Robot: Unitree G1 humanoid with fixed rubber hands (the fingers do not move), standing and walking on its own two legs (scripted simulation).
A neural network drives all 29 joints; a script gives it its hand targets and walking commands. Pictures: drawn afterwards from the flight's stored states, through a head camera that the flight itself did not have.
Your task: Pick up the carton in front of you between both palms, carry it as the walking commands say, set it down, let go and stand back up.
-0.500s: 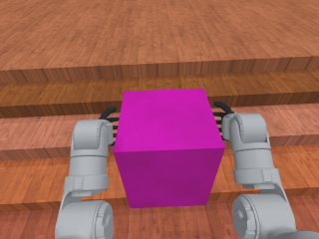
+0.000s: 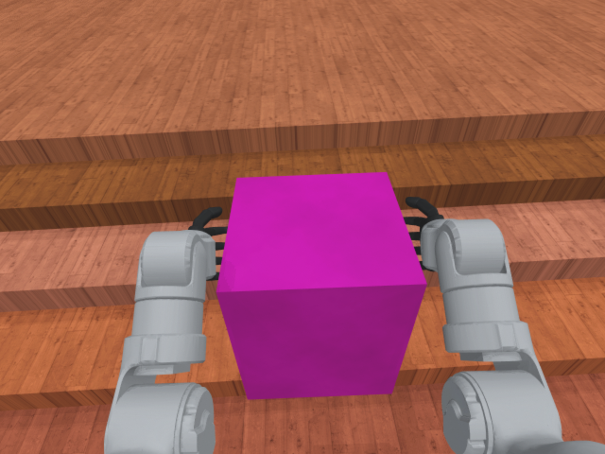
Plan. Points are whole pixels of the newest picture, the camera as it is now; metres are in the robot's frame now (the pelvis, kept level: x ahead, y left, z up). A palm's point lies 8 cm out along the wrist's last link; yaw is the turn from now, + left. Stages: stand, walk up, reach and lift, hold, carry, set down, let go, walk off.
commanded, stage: carry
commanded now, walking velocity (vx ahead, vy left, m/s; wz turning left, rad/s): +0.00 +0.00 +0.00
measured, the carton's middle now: (315, 287) +0.34 +0.00 +0.05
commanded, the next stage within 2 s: none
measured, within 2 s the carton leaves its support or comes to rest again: neither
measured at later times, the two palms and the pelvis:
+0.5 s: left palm (199, 251) +0.34 +0.15 +0.13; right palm (431, 240) +0.34 -0.15 +0.13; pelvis +0.00 +0.00 +0.00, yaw +0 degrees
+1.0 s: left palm (226, 146) +0.53 +0.13 +0.17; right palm (420, 146) +0.51 -0.17 +0.17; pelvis +0.15 -0.01 +0.00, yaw +2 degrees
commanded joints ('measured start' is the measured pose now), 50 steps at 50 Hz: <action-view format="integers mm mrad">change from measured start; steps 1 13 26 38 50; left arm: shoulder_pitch -781 -782 -858 -942 -941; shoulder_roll -1123 -1126 -1104 -1011 -996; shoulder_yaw -536 -541 -562 -488 -386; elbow -170 -176 -251 -196 -116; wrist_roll -434 -438 -470 -460 -326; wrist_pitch -50 -50 -39 71 76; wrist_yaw -214 -216 -207 -172 -135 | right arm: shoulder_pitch -748 -745 -830 -833 -1100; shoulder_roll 1128 1128 1109 980 1113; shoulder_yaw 553 556 581 473 518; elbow -129 -134 -212 -107 -253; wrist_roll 432 430 458 444 562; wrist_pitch -27 -26 -13 83 73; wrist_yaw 230 229 219 202 231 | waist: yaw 2 2 14 -83 -60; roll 0 0 -37 225 85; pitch -378 -379 -331 -312 -145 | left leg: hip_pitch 73 78 -28 467 206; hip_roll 142 142 81 331 206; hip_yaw -139 -138 -106 -533 -167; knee -70 -68 -14 -190 -469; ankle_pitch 157 162 -207 159 276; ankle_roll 61 61 93 268 148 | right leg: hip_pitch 189 192 146 -422 -610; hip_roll -165 -165 -168 -50 -101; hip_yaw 177 178 253 37 -9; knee -61 -61 -128 325 814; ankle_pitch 177 183 -328 -251 -322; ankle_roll -36 -36 -83 13 -19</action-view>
